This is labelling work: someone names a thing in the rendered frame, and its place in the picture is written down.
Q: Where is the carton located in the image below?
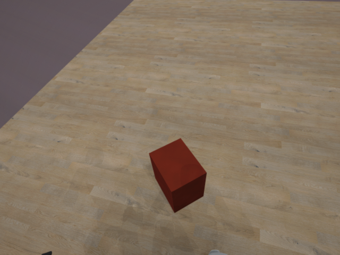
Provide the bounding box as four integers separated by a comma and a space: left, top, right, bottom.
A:
149, 138, 207, 213

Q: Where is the right robot shin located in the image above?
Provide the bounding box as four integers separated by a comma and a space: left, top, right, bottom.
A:
209, 250, 220, 254

